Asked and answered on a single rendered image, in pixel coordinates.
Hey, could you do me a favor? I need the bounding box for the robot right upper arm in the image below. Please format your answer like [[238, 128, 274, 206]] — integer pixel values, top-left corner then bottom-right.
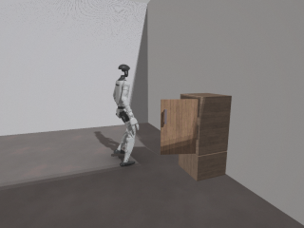
[[121, 81, 130, 102]]

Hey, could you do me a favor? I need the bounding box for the humanoid robot head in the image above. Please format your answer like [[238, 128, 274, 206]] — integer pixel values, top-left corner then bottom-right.
[[118, 64, 130, 81]]

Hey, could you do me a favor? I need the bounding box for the cupboard door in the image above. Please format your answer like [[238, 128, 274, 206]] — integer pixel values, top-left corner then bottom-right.
[[161, 99, 199, 155]]

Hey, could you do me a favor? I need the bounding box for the handle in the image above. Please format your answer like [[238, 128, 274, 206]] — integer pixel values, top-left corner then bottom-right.
[[164, 109, 167, 124]]

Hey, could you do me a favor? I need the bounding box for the robot right forearm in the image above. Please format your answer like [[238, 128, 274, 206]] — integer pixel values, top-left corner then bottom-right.
[[123, 97, 134, 119]]

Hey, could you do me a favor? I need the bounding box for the left robot foot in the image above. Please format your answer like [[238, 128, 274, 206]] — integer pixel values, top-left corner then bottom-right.
[[113, 148, 125, 154]]

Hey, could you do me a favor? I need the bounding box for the right robot hand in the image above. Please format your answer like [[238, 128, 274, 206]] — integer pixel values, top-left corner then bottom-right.
[[129, 117, 139, 132]]

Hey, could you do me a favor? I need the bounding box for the robot left upper arm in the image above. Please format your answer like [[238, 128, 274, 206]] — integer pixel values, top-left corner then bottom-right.
[[113, 81, 117, 98]]

